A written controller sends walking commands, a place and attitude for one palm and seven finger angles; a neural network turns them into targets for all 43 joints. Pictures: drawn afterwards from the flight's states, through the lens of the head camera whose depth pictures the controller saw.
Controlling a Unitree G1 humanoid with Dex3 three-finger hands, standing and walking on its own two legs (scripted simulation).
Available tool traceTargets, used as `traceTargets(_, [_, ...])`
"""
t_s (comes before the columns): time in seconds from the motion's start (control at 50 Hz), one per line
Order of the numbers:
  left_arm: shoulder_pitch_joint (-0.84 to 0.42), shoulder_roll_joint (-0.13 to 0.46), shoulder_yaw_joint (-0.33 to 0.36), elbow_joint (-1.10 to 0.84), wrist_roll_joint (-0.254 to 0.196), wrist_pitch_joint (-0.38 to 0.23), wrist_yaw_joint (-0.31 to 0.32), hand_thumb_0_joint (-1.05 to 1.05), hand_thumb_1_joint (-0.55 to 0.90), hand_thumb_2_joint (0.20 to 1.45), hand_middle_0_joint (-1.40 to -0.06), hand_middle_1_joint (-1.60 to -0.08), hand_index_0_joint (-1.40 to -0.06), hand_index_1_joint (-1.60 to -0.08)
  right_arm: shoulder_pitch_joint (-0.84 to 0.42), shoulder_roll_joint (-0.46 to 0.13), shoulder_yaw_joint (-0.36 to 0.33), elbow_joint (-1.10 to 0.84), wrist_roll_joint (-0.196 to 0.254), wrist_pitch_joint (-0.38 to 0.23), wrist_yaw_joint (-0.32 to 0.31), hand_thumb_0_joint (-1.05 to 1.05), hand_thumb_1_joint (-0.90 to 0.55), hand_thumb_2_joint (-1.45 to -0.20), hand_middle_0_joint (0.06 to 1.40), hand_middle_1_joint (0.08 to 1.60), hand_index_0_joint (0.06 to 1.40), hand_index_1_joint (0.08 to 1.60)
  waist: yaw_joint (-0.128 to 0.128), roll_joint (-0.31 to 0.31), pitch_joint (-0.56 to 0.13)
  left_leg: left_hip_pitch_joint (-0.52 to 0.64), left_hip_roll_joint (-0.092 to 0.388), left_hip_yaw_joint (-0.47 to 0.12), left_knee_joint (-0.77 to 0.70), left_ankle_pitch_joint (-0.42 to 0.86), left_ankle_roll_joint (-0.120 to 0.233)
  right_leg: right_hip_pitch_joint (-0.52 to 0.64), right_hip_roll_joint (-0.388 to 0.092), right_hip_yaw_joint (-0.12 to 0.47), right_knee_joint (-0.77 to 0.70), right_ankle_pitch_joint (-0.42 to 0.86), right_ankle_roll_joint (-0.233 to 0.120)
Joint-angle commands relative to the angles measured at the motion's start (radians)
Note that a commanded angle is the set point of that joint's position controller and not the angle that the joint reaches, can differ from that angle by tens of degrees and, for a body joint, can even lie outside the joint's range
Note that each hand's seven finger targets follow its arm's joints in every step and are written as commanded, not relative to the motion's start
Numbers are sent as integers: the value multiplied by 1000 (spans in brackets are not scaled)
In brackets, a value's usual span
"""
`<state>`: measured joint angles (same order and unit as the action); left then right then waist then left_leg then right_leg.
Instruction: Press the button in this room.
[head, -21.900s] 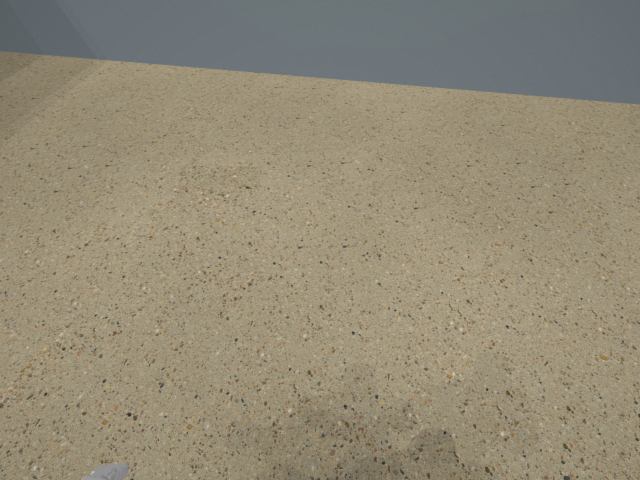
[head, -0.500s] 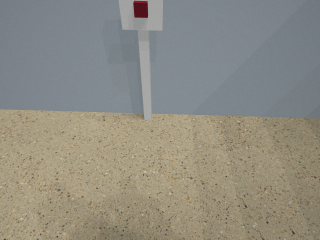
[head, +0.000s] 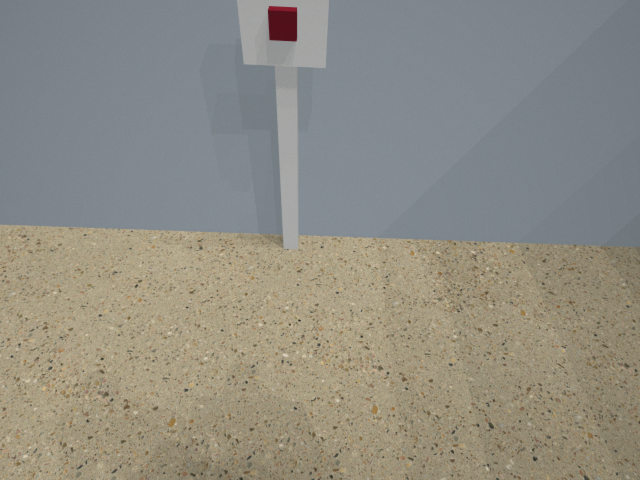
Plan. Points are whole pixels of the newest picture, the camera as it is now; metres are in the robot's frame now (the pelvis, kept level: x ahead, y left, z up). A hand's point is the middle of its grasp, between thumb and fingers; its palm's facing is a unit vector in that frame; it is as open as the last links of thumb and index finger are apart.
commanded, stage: walk to a spot facing it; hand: left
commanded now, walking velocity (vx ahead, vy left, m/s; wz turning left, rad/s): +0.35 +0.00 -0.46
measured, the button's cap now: (283, 23) +1.05 +0.17 +0.13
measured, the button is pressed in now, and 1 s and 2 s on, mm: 0 0 0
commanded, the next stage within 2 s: turn to face it in 0.38 s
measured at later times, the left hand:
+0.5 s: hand (278, 348) +0.36 +0.10 -0.17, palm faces -0.26 -0.94 -0.21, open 7.4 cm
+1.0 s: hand (265, 350) +0.36 +0.12 -0.18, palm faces -0.05 -0.98 -0.19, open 7.3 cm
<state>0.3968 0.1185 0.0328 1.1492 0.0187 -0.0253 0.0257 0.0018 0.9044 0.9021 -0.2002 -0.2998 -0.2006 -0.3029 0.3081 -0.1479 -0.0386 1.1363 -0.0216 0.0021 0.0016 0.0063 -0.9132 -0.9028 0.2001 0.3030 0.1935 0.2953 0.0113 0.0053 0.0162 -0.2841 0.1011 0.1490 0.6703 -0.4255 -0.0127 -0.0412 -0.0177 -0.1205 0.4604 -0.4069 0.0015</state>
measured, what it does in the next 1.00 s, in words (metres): walks ahead: right foot, then left foot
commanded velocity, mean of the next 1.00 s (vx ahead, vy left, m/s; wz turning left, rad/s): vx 0.13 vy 0.00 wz -0.02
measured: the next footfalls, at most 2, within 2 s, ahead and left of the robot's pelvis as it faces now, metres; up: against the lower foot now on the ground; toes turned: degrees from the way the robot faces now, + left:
right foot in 0.50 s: +0.31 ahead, -0.16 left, +0.00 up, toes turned -23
left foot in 1.00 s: +0.35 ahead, +0.05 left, +0.00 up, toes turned +0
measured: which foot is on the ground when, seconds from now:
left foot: down 0.00-0.50, up 0.52-0.98, down 1.00-1.00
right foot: down 0.00-0.04, up 0.06-0.48, down 0.50-1.00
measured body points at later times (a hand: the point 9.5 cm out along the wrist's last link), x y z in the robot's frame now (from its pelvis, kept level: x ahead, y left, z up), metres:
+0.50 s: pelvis +0.18 -0.05 -0.02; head +0.22 -0.07 +0.42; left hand +0.37 +0.15 -0.15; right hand +0.02 -0.21 -0.17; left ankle +0.01 +0.11 -0.71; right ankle +0.28 -0.14 -0.73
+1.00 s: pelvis +0.28 -0.05 +0.00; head +0.31 -0.04 +0.45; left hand +0.36 +0.17 -0.16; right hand +0.32 -0.30 -0.15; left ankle +0.31 +0.05 -0.73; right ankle +0.28 -0.15 -0.73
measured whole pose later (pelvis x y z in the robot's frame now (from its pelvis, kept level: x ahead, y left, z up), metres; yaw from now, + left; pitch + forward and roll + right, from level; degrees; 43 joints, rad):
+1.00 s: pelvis +0.28 -0.05 +0.00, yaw -6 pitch -1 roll -1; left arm 0.20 0.18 0.04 1.02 0.01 -0.01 0.03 0.00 0.91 0.90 -0.20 -0.30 -0.20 -0.30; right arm 0.18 -0.17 -0.04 1.02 -0.02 0.02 0.01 0.00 -0.92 -0.90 0.20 0.30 0.19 0.30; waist 0.01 0.00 0.06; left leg -0.29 0.07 0.09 0.60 -0.28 -0.02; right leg -0.25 -0.07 -0.29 0.58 -0.31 -0.04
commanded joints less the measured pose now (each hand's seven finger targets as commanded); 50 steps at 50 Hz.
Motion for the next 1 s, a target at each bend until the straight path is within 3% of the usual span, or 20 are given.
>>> traceTargets(0.0, [-41, 106, 30, -60, -6, -16, -16, 0, 900, 900, -200, -300, -200, -300, 247, -141, -32, -9, -8, -65, -20, 0, -900, -900, 200, 300, 200, 300, -140, 175, 60, 311, 121, -207, -302, 90, 70, -391, -46, 64, 290, 184, -70])
traceTargets(0.02, [-107, 70, 19, -108, -4, -19, -21, 0, 900, 900, -200, -300, -200, -300, 383, -213, -53, 37, -17, -67, -27, 0, -900, -900, 200, 300, 200, 300, -167, 385, 53, 404, 331, -473, -443, 135, 123, -600, 41, -16, 580, -154, -33])
traceTargets(0.04, [-162, 85, 21, -129, 2, -11, -15, 0, 900, 900, -200, -300, -200, -300, 372, -189, -38, 41, -15, -61, -38, 0, -900, -900, 200, 300, 200, 300, -154, 291, 88, 349, 408, -503, -465, 134, 161, -655, -15, 89, 744, -159, -50])
traceTargets(0.08, [-176, 79, 25, -120, 6, -6, -31, 0, 900, 900, -200, -300, -200, -300, 223, -108, -24, -19, -8, -69, -36, 0, -900, -900, 200, 300, 200, 300, -86, 24, 153, 222, 375, -358, -482, 90, 163, -676, -92, 119, 812, -2, -47])
traceTargets(0.16, [-144, 48, 39, -138, 12, 22, -46, 0, 900, 900, -200, -300, -200, -300, 179, -75, -12, -33, -2, -92, -39, 0, -900, -900, 200, 300, 200, 300, -24, 86, 123, 197, 262, -73, -473, 335, 106, -672, -100, 93, 817, 160, -6])
traceTargets(0.3, [-334, 38, 36, -256, 6, 26, -66, 0, 900, 900, -200, -300, -200, -300, 188, -79, -29, -37, -3, -90, -35, 0, -900, -900, 200, 300, 200, 300, -36, 107, 185, 246, 220, 115, -490, 497, 103, -678, -87, -17, 431, 269, 5])
traceTargets(0.36, [-337, 56, 41, -267, 6, 16, -64, 0, 900, 900, -200, -300, -200, -300, 179, -113, -45, -47, -1, -83, -35, 0, -900, -900, 200, 300, 200, 300, -29, 120, 153, 316, 235, 160, -391, 798, 100, -559, -24, -61, 277, 257, -33])
traceTargets(0.42, [-103, 120, 62, -209, 14, -1, -57, 0, 900, 900, -200, -300, -200, -300, 110, -187, -69, -77, 5, -76, -30, 0, -900, -900, 200, 300, 200, 300, 83, 135, -24, 363, 228, 205, -62, 1061, 63, -268, 51, -100, 176, 244, -76])
traceTargets(0.44, [33, 174, 78, -168, 18, -10, -52, 0, 900, 900, -200, -300, -200, -300, 84, -196, -69, -96, 12, -74, -25, 0, -900, -900, 200, 300, 200, 300, 152, 102, -103, 261, 198, 211, 169, 951, 31, -36, 46, -94, 91, 332, -84])
traceTargets(0.46, [123, 290, 97, -141, 20, -23, -41, 0, 900, 900, -200, -300, -200, -300, 106, -126, -54, -115, 29, -69, -11, 0, -900, -900, 200, 300, 200, 300, 179, -116, -197, -41, 100, 161, 487, 331, -4, 248, -177, 196, 67, 538, -160])
traceTargets(0.48, [131, 355, 98, -133, -5, -27, -25, 0, 900, 900, -200, -300, -200, -300, 113, -58, -37, -150, 31, -61, -16, 0, -900, -900, 200, 300, 200, 300, 128, -227, -253, -253, -48, 27, 805, -189, -32, 304, -404, 566, 15, 988, -259])
traceTargets(0.5, [55, 341, 91, -160, -17, -31, -12, 0, 900, 900, -200, -300, -200, -300, 107, -76, -34, -146, 29, -49, -21, 0, -900, -900, 200, 300, 200, 300, 101, -172, -274, -224, -11, -154, 822, -94, -18, 188, -422, 525, -63, 917, -238])
traceTargets(0.54, [-147, 242, 57, -202, -15, -27, -5, 0, 900, 900, -200, -300, -200, -300, 99, -82, -32, -113, 12, -29, -19, 0, -900, -900, 200, 300, 200, 300, 15, -54, -109, -226, 46, -169, 767, 42, -14, -55, -354, 390, -127, 547, -199])
traceTargets(0.6, [-242, 184, 30, -196, 0, -38, 0, 0, 900, 900, -200, -300, -200, -300, 145, -46, -15, -76, -1, 3, -20, 0, -900, -900, 200, 300, 200, 300, -63, -34, -58, -105, 45, -161, 569, 82, -23, -278, -276, 182, -164, 519, -146])
traceTargets(0.7, [-236, 157, 18, -179, -2, -29, -5, 0, 900, 900, -200, -300, -200, -300, 79, -47, -2, -99, 8, 16, -16, 0, -900, -900, 200, 300, 200, 300, -49, -109, -36, -92, 17, -133, 340, 99, -39, -265, -258, 83, -189, 499, -139])
traceTargets(0.86, [-168, 215, 40, -163, 3, -6, 4, 0, 900, 900, -200, -300, -200, -300, -105, -71, -8, -169, 10, 15, 0, 0, -900, -900, 200, 300, 200, 300, 18, -116, 8, -127, 0, -86, 122, 23, -34, -121, -335, 79, -138, 503, -172])
traceTargets(0.92, [-145, 223, 46, -151, -2, 0, 7, 0, 900, 900, -200, -300, -200, -300, -82, -70, -8, -163, 8, 6, 0, 0, -900, -900, 200, 300, 200, 300, 8, -107, -39, -20, -18, -58, -95, 129, -26, -77, -309, 32, -29, 543, -122])
traceTargets(0.94, [-144, 219, 47, -148, -8, 3, 7, 0, 900, 900, -200, -300, -200, -300, -47, -90, -12, -153, 7, 0, 1, 0, -900, -900, 200, 300, 200, 300, -10, -63, -66, 67, -8, -67, -205, 249, -17, -101, -284, 1, 39, 511, -82])
traceTargets(0.96, [-118, 185, 44, -155, -10, 9, 5, 0, 900, 900, -200, -300, -200, -300, -21, -150, -24, -151, 2, -8, -1, 0, -900, -900, 200, 300, 200, 300, -17, 90, -105, 189, 107, -210, -266, 495, 34, -209, -209, -51, 151, 350, -18])
traceTargets(0.98, [-129, 142, 27, -178, -13, 12, 1, 0, 900, 900, -200, -300, -200, -300, 3, -219, -35, -156, 0, -6, -6, 0, -900, -900, 200, 300, 200, 300, -25, 261, -85, 237, 267, -387, -296, 775, 132, -338, -112, -80, 268, 5, 42])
